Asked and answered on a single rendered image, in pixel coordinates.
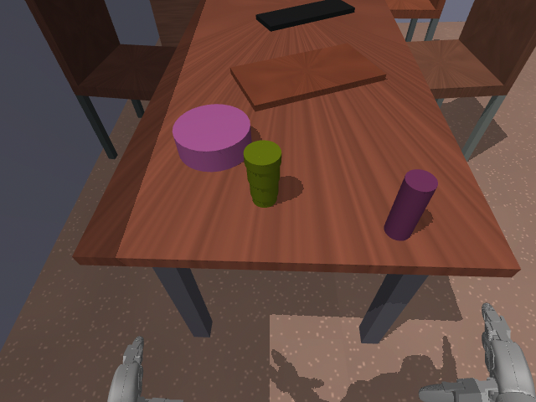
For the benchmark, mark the right robot hand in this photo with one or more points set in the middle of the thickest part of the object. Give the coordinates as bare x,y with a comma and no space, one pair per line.
509,371

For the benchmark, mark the left robot hand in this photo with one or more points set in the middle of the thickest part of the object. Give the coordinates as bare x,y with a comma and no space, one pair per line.
126,385

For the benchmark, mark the chair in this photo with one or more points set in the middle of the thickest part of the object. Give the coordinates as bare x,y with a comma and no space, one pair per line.
415,9
83,39
496,41

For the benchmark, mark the table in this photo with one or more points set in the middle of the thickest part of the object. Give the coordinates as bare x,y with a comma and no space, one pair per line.
344,157

